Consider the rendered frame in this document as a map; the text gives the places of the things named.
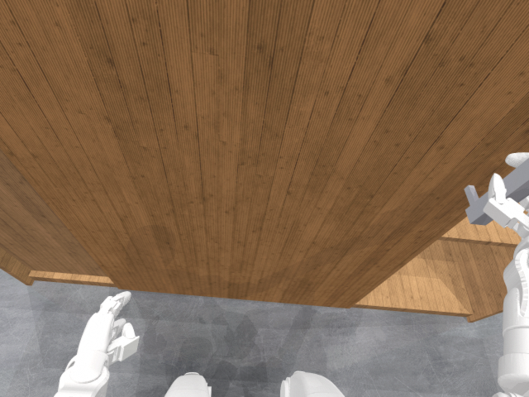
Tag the robot left hand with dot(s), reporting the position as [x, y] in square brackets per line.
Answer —
[101, 330]

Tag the robot right hand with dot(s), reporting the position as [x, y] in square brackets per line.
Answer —
[507, 212]

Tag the wardrobe door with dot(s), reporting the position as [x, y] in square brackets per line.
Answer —
[32, 233]
[287, 151]

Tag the handle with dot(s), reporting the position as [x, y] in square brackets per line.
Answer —
[516, 184]

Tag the left robot forearm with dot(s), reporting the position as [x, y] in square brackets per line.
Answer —
[86, 375]

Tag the robot left thigh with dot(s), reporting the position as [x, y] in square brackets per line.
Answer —
[189, 386]

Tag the robot right thigh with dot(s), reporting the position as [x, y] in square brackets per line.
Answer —
[304, 384]

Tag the right robot forearm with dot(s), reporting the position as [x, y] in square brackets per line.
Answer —
[513, 366]

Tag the robot thigh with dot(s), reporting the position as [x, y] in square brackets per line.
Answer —
[189, 386]
[304, 384]

